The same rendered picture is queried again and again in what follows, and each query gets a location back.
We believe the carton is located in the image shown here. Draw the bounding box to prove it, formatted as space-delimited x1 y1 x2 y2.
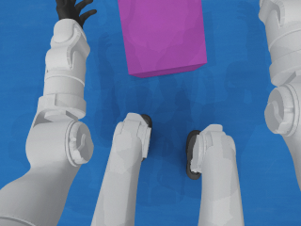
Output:
118 0 207 78

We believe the right robot thigh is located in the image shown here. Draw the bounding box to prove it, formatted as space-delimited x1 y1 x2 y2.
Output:
194 130 245 226

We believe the robot right forearm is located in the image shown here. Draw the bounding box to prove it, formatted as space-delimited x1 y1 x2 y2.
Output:
258 0 301 87

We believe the robot left hand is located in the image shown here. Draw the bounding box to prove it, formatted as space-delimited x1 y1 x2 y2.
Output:
55 0 97 30

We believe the left robot foot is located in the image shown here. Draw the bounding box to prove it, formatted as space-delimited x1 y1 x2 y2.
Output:
140 114 152 162

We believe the robot left forearm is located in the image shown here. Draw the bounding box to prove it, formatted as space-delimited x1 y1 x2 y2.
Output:
25 19 90 159

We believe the right robot upper arm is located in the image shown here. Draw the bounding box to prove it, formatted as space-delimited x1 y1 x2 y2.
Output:
264 82 301 191

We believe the left robot upper arm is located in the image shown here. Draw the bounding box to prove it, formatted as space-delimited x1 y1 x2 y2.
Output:
0 120 94 226

